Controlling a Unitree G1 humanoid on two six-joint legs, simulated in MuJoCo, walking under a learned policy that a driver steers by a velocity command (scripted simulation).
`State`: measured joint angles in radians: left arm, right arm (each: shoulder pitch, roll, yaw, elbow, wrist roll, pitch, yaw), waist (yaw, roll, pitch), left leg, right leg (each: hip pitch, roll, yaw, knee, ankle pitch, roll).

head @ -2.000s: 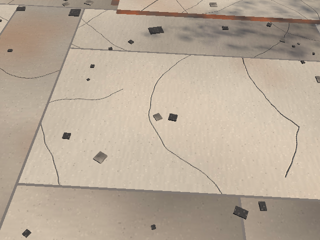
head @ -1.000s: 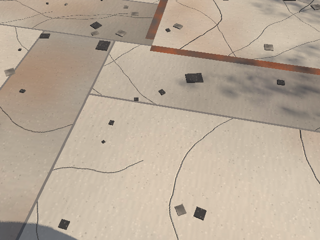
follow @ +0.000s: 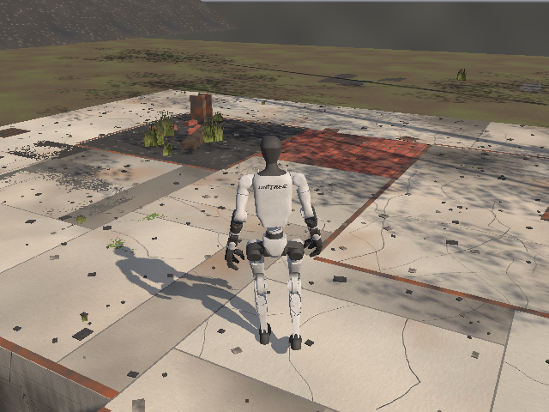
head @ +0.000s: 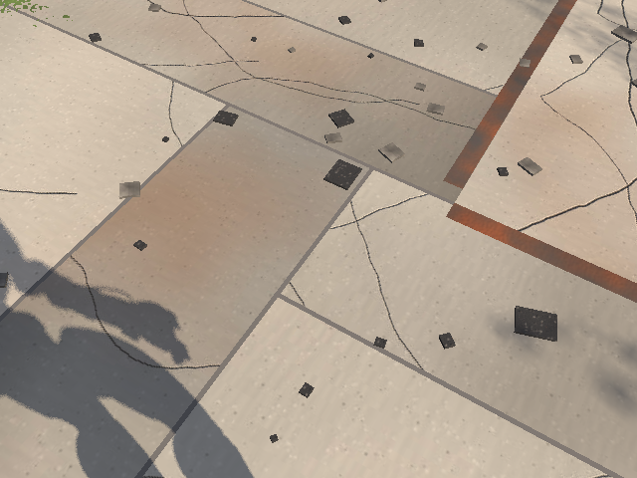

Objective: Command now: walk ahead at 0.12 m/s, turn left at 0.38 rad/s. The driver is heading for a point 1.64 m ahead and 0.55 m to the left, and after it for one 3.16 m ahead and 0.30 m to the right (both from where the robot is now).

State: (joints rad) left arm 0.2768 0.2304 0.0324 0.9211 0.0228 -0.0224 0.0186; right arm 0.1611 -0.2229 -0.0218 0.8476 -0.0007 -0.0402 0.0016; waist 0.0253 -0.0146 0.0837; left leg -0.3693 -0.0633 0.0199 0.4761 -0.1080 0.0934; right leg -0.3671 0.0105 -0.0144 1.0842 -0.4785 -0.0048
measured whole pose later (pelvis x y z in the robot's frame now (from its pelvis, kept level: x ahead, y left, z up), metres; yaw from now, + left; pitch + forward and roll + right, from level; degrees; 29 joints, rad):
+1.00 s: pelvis -0.01 +0.00 +0.01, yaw +31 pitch -1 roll -1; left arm 0.23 0.31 0.06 0.82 0.02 0.06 0.01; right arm 0.15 -0.26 -0.04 0.78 -0.01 0.03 -0.01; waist 0.03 -0.06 0.08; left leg -0.18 -0.07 -0.01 0.42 -0.23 0.08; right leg -0.43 -0.04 -0.03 1.00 -0.41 0.02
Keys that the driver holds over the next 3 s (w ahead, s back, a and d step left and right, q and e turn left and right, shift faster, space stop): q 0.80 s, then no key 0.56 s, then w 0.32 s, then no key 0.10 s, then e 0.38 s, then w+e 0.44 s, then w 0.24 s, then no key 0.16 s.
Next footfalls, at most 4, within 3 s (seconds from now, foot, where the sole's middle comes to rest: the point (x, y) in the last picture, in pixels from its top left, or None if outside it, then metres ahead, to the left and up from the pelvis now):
0.38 right None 0.07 -0.12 -0.77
0.84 left None -0.02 0.08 -0.77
1.28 right None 0.08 -0.08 -0.77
2.06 right None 0.27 0.12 -0.77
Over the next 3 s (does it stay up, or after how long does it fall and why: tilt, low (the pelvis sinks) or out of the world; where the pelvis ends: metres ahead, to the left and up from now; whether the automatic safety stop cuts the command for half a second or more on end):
stays up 0.39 0.17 -0.01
